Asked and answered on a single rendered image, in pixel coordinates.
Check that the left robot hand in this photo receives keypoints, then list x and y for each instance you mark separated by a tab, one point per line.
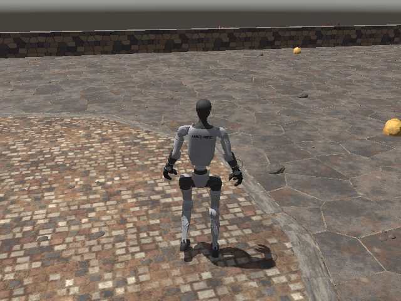
165	173

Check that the right robot forearm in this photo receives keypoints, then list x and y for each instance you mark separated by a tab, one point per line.
234	166

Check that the left robot forearm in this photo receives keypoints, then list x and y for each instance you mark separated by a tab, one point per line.
170	162

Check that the robot left upper arm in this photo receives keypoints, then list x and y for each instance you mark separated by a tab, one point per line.
182	131

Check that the humanoid robot torso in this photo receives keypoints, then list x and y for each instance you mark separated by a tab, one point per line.
201	148

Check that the robot right thigh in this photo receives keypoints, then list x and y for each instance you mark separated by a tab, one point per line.
215	184

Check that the robot right upper arm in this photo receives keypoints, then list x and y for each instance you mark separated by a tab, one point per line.
221	133

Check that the right robot hand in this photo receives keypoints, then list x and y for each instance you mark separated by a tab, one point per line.
239	177

